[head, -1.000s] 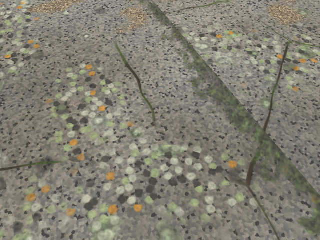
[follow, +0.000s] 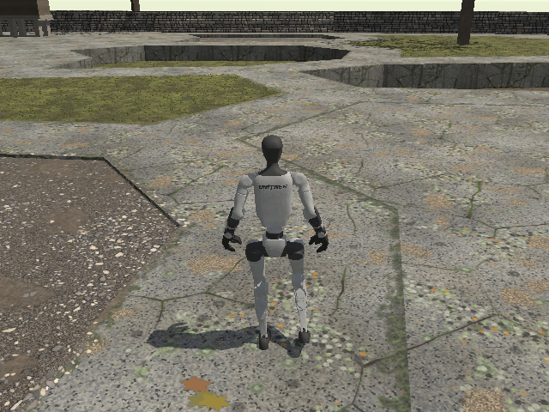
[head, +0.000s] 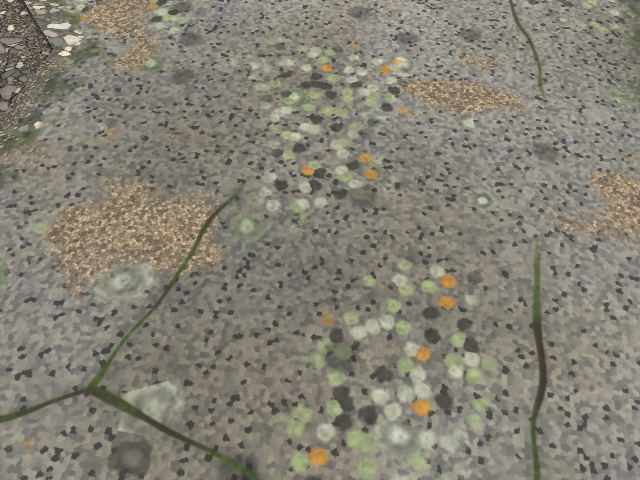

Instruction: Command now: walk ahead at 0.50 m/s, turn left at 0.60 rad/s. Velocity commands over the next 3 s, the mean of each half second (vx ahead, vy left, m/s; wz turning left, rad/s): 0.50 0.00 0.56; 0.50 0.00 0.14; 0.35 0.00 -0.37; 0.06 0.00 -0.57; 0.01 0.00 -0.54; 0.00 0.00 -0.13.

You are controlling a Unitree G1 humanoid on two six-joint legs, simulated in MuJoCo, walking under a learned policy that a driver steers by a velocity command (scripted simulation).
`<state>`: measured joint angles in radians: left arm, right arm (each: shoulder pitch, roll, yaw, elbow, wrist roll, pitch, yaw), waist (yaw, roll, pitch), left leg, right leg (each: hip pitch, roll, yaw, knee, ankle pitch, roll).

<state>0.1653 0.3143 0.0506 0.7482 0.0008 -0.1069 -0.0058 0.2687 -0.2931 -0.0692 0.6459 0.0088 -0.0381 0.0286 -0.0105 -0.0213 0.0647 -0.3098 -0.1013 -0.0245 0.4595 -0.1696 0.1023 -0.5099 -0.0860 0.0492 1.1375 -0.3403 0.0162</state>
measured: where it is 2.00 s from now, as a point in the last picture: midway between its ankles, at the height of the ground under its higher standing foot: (250, 303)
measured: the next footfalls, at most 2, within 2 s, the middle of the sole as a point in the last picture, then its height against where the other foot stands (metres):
right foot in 0.30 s outside the picture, level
left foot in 0.80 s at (227, 425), level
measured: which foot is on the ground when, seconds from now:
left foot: down 0.00-0.32, up 0.34-0.78, down 0.80-1.00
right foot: up 0.00-0.28, down 0.30-0.82, up 0.84-1.00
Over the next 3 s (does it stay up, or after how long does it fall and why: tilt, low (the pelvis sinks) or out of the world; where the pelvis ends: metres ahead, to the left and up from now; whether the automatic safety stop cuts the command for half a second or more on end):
stays up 0.87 0.16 0.00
